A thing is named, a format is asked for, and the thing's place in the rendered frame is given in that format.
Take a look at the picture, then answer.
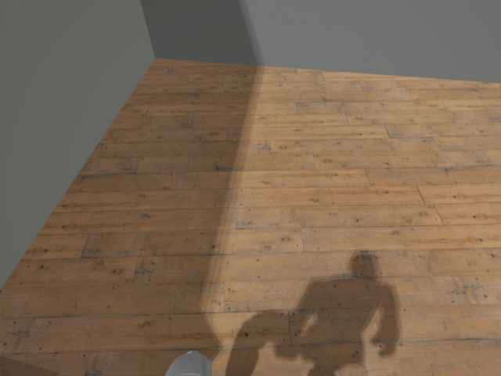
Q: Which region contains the cupboard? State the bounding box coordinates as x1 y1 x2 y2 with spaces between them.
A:
0 356 59 376

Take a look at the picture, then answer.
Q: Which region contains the left robot thigh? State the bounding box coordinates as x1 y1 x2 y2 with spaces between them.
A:
165 352 212 376

